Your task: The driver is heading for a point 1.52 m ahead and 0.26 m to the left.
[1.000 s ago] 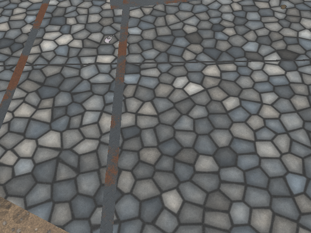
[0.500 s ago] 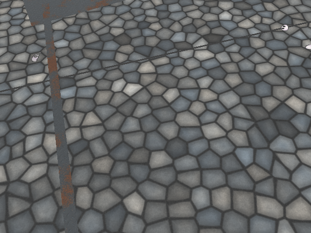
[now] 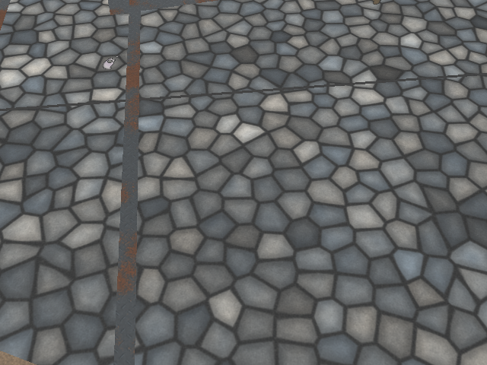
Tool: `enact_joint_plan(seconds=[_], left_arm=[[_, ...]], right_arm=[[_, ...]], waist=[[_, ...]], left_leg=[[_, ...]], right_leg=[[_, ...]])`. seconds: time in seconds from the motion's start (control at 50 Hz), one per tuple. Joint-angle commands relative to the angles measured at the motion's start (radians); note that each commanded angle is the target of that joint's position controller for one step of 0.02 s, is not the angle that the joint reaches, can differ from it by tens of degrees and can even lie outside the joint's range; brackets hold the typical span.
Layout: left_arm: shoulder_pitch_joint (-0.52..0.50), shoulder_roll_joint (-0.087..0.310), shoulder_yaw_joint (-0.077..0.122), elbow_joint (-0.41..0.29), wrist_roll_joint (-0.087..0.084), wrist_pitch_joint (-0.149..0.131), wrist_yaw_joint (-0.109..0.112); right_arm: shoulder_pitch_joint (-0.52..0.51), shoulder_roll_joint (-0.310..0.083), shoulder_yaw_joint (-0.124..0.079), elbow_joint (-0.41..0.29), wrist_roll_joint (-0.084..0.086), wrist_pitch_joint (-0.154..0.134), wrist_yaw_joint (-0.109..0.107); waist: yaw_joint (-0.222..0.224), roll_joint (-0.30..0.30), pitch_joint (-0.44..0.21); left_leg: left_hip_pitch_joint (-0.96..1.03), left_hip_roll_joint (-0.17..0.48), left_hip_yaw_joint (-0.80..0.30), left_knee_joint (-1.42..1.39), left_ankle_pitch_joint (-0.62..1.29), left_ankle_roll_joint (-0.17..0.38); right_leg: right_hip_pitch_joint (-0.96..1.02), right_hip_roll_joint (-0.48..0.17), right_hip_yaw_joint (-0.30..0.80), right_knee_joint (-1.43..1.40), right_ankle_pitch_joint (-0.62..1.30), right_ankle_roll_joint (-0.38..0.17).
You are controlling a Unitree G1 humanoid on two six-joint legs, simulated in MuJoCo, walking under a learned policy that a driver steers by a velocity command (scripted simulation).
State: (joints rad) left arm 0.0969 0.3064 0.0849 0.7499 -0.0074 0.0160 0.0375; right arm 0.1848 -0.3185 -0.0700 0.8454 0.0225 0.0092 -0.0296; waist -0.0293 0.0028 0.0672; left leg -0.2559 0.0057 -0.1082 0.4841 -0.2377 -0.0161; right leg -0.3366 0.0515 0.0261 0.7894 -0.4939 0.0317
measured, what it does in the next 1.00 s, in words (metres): walks ahead, turning left: right foot, then left foot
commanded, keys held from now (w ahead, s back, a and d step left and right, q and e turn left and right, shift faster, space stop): q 0.06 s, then w+q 0.60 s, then w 0.08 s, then w+e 0.26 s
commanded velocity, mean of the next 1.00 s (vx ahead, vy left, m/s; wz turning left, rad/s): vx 0.35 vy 0.00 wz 0.41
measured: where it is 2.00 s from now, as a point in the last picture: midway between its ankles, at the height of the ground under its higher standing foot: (138, 233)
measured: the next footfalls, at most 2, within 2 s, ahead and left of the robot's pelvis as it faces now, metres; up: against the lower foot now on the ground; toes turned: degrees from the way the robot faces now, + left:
right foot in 0.08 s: +0.04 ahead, -0.12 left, +0.00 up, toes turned +6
left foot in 0.62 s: +0.22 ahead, +0.22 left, +0.00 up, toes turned +26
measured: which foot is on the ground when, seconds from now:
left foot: down 0.00-0.08, up 0.10-0.60, down 0.62-1.00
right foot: up 0.00-0.06, down 0.08-0.64, up 0.66-1.00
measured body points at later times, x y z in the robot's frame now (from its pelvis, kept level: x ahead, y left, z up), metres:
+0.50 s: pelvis +0.07 +0.01 +0.00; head +0.10 +0.02 +0.45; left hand +0.01 +0.29 -0.12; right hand +0.33 -0.17 -0.10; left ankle +0.15 +0.20 -0.69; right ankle +0.00 -0.13 -0.74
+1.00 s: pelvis +0.29 +0.18 +0.00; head +0.31 +0.21 +0.45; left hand +0.33 +0.49 -0.11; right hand +0.47 -0.04 -0.10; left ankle +0.18 +0.20 -0.74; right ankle +0.55 +0.11 -0.68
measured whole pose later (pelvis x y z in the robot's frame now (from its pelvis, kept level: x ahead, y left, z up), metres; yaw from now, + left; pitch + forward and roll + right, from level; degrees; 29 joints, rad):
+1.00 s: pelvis +0.29 +0.18 +0.00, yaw +24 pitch +1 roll +1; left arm 0.18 0.30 0.05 0.74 -0.02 -0.08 -0.03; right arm 0.30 -0.26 -0.04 0.79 -0.01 -0.09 0.00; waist -0.04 -0.06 0.02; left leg 0.04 -0.10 0.05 0.19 -0.25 0.09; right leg -0.71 -0.11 0.03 0.70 0.14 0.00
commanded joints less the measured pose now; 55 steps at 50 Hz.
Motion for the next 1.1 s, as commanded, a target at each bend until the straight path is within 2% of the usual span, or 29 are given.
enact_joint_plan(seconds=[0.02,0.06,0.08,0.1,0.12,0.14,0.16,0.2,0.24,0.38,0.46,0.52,0.54,0.58,0.6,0.62,0.64,0.66,0.68,0.7,0.72,0.74,0.76,0.8,0.84,0.92,0.96,1.06,1.1], left_arm=[[0.026,0.045,0.01,-0.049,-0.013,-0.026,-0.017],[0.118,0.064,0.022,-0.015,-0.013,-0.026,-0.027],[0.151,0.108,0.036,-0.008,-0.007,-0.023,-0.022],[0.153,0.189,0.05,-0.029,0.01,-0.009,-0.005],[0.147,0.218,0.048,-0.051,0.057,-0.024,-0.018],[0.092,0.168,0.033,-0.067,0.052,-0.045,-0.019],[0.051,0.136,0.025,-0.067,0.025,-0.06,-0.012],[0.06,0.116,0.016,-0.063,0.008,-0.077,0.004],[0.122,0.104,0.012,-0.049,0.016,-0.092,0.01],[0.217,0.135,0.026,-0.012,0.013,-0.097,-0.003],[0.25,0.151,0.037,0.007,0.003,-0.094,-0.013],[0.266,0.164,0.045,0.021,-0.013,-0.087,-0.022],[0.264,0.172,0.048,0.024,-0.018,-0.083,-0.024],[0.238,0.201,0.055,0.02,-0.026,-0.074,-0.024],[0.215,0.207,0.054,0.014,-0.033,-0.068,-0.023],[0.233,0.18,0.04,0.008,-0.029,-0.069,-0.019],[0.256,0.078,0.005,-0.031,0.015,-0.078,-0.02],[0.251,0.027,-0.02,-0.091,0.017,-0.116,-0.021],[0.136,0.139,0.005,-0.104,-0.032,-0.14,-0.029],[0.126,0.143,0.004,-0.109,-0.047,-0.153,-0.034],[0.143,0.138,0.004,-0.084,-0.024,-0.157,-0.025],[0.162,0.139,0.01,-0.069,-0.003,-0.15,-0.023],[0.195,0.133,0.009,-0.052,-0.002,-0.136,-0.03],[0.231,0.108,0.005,-0.028,-0.001,-0.11,-0.039],[0.19,0.089,-0.002,-0.034,-0.001,-0.093,-0.039],[0.072,0.059,-0.016,-0.063,-0.013,-0.101,-0.051],[0.008,0.041,-0.025,-0.081,-0.02,-0.108,-0.064],[-0.091,0.026,-0.036,-0.135,-0.017,-0.117,-0.104],[-0.076,0.038,-0.031,-0.15,-0.013,-0.116,-0.116]], right_arm=[[-0.078,-0.186,-0.051,-0.076,0.008,0.02,-0.014],[-0.113,-0.164,-0.043,-0.093,0.019,0.033,-0.016],[-0.08,-0.119,-0.031,-0.091,0.011,0.035,-0.015],[-0.029,-0.028,-0.008,-0.092,-0.007,0.031,-0.008],[-0.059,-0.111,-0.03,-0.13,0.001,0.012,-0.007],[-0.07,-0.174,-0.05,-0.123,0.009,0.004,-0.003],[-0.05,-0.181,-0.058,-0.105,0.007,0.002,0.0],[-0.044,-0.141,-0.053,-0.084,-0.002,-0.003,0.004],[-0.069,-0.107,-0.045,-0.096,0.004,-0.016,0.017],[-0.144,-0.053,-0.023,-0.169,0.004,-0.035,0.046],[-0.214,-0.019,-0.002,-0.219,0.005,-0.041,0.072],[-0.242,-0.018,0.004,-0.25,0.01,-0.041,0.089],[-0.242,-0.023,0.003,-0.258,0.011,-0.04,0.094],[-0.165,-0.061,-0.017,-0.256,0.008,-0.035,0.096],[-0.031,-0.097,-0.042,-0.225,0.009,-0.032,0.092],[0.156,-0.167,-0.083,-0.168,0.014,-0.023,0.077],[0.266,-0.264,-0.108,-0.143,0.022,-0.015,0.053],[0.228,-0.316,-0.1,-0.193,0.011,-0.039,0.058],[0.205,-0.209,-0.067,-0.188,0.001,-0.059,0.069],[0.171,-0.161,-0.051,-0.174,-0.004,-0.072,0.07],[0.1,-0.123,-0.038,-0.181,-0.004,-0.077,0.07],[0.043,-0.09,-0.027,-0.191,-0.012,-0.08,0.068],[0.012,-0.072,-0.019,-0.199,-0.023,-0.083,0.064],[0.013,-0.081,-0.02,-0.183,-0.024,-0.098,0.059],[0.042,-0.092,-0.021,-0.158,-0.024,-0.109,0.052],[0.078,-0.092,-0.013,-0.129,-0.031,-0.111,0.034],[0.104,-0.108,-0.014,-0.114,-0.032,-0.112,0.027],[0.161,-0.12,-0.019,-0.071,-0.025,-0.086,0.013],[0.152,-0.139,-0.023,-0.075,-0.027,-0.069,0.002]], waist=[[0.02,0.17,-0.143],[0.066,0.162,-0.152],[0.06,0.062,-0.169],[0.035,-0.23,-0.168],[0.05,-0.264,-0.116],[0.029,-0.169,-0.045],[0.009,-0.154,0.003],[0.024,-0.123,0.009],[0.053,-0.101,-0.004],[0.104,-0.1,0.02],[0.128,-0.089,0.056],[0.125,-0.087,0.067],[0.116,-0.091,0.062],[0.05,-0.113,-0.008],[-0.034,-0.099,-0.096],[-0.115,-0.066,-0.208],[-0.115,0.143,-0.275],[-0.055,0.241,-0.429],[-0.107,0.091,-0.337],[-0.072,0.103,-0.22],[-0.026,0.039,-0.154],[0.012,0.057,-0.119],[0.039,0.085,-0.111],[0.057,0.074,-0.112],[0.047,0.057,-0.076],[-0.003,0.056,-0.023],[-0.033,0.049,0.002],[-0.061,0.023,0.033],[-0.032,0.047,-0.01]], left_leg=[[0.117,0.187,-0.247,-0.1,0.388,0.195],[0.041,0.136,-0.241,-0.058,0.244,0.142],[-0.079,0.074,-0.19,0.041,-0.001,0.085],[-0.307,-0.077,-0.035,0.304,-0.334,0.013],[-0.394,-0.047,-0.061,0.484,-0.379,0.012],[-0.422,0.004,-0.082,0.576,-0.29,0.022],[-0.463,0.016,-0.069,0.6,-0.209,0.018],[-0.497,0.044,-0.048,0.636,-0.085,-0.005],[-0.509,0.053,-0.019,0.646,-0.005,-0.02],[-0.562,0.087,0.026,0.43,0.106,-0.055],[-0.501,0.1,0.097,0.288,0.121,-0.022],[-0.447,0.091,0.141,0.209,0.071,0.028],[-0.417,0.079,0.159,0.188,0.045,0.048],[-0.245,0.009,0.216,0.155,-0.014,0.095],[-0.048,-0.044,0.244,0.102,0.023,0.129],[0.244,-0.087,0.229,0.08,0.052,0.166],[0.557,0.133,-0.148,0.035,-0.081,0.26],[0.669,0.341,-0.756,-0.171,-0.341,0.427],[0.609,0.344,-0.675,-0.257,-0.306,0.374],[0.485,0.316,-0.512,-0.245,-0.206,0.34],[0.341,0.264,-0.378,-0.232,-0.082,0.301],[0.232,0.219,-0.282,-0.239,0.038,0.279],[0.166,0.19,-0.214,-0.264,0.121,0.266],[0.118,0.176,-0.119,-0.289,0.31,0.267],[0.103,0.162,-0.036,-0.31,0.408,0.252],[0.12,0.124,0.084,-0.346,0.4,0.178],[0.147,0.141,0.112,-0.374,0.374,0.154],[0.357,0.209,0.16,-0.312,0.537,0.144],[0.419,0.22,0.182,-0.206,0.833,0.133]], right_leg=[[0.036,0.002,0.003,-0.174,0.112,0.022],[0.192,0.013,-0.027,-0.414,0.31,0.009],[0.317,-0.084,0.059,-0.473,0.311,-0.024],[0.404,-0.327,0.355,-0.538,0.195,-0.135],[0.257,-0.464,0.571,-0.624,-0.015,-0.263],[0.217,-0.432,0.529,-0.657,-0.183,-0.268],[0.228,-0.371,0.436,-0.665,-0.19,-0.22],[0.279,-0.324,0.297,-0.668,-0.056,-0.174],[0.314,-0.304,0.203,-0.677,0.043,-0.171],[0.403,-0.337,0.032,-0.702,0.221,-0.201],[0.381,-0.349,-0.083,-0.697,0.315,-0.203],[0.401,-0.364,-0.139,-0.665,0.371,-0.191],[0.408,-0.37,-0.154,-0.642,0.429,-0.184],[0.398,-0.366,-0.207,-0.49,0.808,-0.159],[0.357,-0.338,-0.257,-0.298,1.0,-0.131],[0.222,-0.291,-0.286,-0.054,0.986,-0.09],[-0.154,-0.21,-0.273,0.309,0.31,-0.025],[-0.401,-0.034,-0.036,0.553,-0.133,0.005],[-0.501,-0.085,0.066,0.6,-0.036,-0.012],[-0.516,-0.132,0.043,0.548,0.06,-0.04],[-0.451,-0.181,0.039,0.472,0.143,-0.047],[-0.378,-0.212,0.046,0.398,0.205,-0.043],[-0.314,-0.229,0.045,0.377,0.251,-0.041],[-0.276,-0.226,0.021,0.342,0.304,-0.023],[-0.315,-0.222,0.013,0.274,0.387,-0.005],[-0.331,-0.181,0.005,0.013,0.622,-0.013],[-0.322,-0.152,-0.008,-0.093,0.686,-0.027],[-0.403,-0.103,-0.03,-0.234,0.612,-0.071],[-0.357,-0.057,-0.08,-0.239,0.506,-0.101]])
Velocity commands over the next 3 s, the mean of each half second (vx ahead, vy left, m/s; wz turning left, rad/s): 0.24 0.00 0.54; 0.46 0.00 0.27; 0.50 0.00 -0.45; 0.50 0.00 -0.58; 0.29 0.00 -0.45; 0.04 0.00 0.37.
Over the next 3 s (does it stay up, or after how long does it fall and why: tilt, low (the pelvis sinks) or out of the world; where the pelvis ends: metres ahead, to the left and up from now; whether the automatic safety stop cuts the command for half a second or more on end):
stays up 1.09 0.26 -0.01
